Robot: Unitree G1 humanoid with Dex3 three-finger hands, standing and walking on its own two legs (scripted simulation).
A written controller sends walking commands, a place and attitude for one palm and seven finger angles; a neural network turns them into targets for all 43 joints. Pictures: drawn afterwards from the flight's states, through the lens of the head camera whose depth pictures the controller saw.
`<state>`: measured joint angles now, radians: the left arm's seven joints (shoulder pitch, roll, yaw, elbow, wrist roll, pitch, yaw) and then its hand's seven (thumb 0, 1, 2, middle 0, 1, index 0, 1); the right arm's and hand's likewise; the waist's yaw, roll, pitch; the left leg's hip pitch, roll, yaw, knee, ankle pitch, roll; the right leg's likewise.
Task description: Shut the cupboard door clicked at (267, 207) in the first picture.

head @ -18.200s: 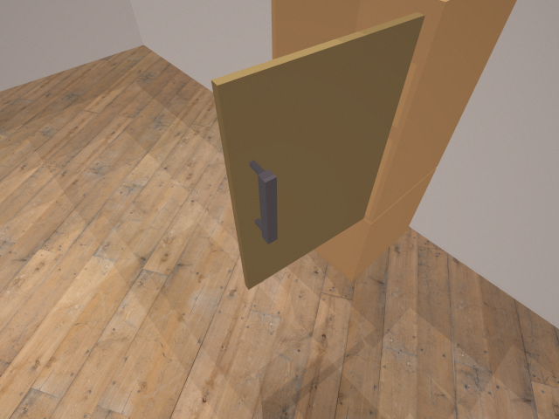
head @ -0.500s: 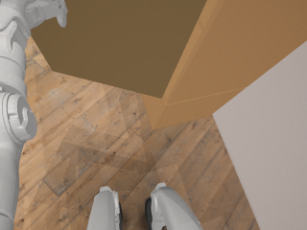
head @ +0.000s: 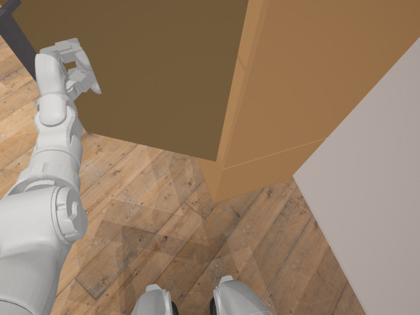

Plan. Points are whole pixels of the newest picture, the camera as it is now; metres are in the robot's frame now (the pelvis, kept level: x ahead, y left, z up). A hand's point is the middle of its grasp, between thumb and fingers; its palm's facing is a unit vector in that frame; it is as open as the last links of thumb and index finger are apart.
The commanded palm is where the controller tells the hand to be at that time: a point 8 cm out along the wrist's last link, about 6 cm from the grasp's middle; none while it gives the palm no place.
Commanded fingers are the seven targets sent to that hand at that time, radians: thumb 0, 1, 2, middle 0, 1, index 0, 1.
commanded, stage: pull the fist back off the door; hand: left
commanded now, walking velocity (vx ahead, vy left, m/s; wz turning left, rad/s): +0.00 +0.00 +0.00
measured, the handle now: (34, 50) +0.64 +0.25 +0.08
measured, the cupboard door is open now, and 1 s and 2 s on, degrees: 58 58 58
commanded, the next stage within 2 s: draw the hand back to the body in 0.32 s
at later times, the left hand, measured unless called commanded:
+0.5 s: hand (97, 100) +0.49 +0.13 +0.09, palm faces +0.09 -1.00 -0.03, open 3.1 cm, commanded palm +0.45 +0.18 +0.09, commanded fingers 0.00 0.90 0.90 -1.30 -1.50 -1.30 -1.50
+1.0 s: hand (16, 166) +0.35 +0.20 +0.15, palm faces +0.07 -0.99 -0.09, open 3.1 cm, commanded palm +0.31 +0.25 +0.16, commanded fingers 0.00 0.90 0.90 -1.05 -1.23 -1.05 -1.23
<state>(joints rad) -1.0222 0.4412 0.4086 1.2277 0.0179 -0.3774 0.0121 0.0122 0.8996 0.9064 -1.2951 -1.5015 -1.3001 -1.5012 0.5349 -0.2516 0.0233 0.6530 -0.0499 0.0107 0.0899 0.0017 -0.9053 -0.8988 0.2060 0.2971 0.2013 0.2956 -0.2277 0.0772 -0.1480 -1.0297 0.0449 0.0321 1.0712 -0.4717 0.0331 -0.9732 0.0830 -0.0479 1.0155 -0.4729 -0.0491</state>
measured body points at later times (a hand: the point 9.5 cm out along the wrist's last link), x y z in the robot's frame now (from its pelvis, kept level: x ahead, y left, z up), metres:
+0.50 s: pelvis +0.00 -0.01 +0.00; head +0.10 +0.00 +0.44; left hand +0.48 +0.18 +0.09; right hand +0.07 -0.26 -0.12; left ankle +0.01 +0.10 -0.66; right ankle +0.00 -0.09 -0.66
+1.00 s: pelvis +0.01 +0.01 +0.05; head +0.02 -0.01 +0.50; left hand +0.34 +0.25 +0.16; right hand +0.16 -0.25 -0.05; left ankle +0.01 +0.10 -0.66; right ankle +0.00 -0.09 -0.66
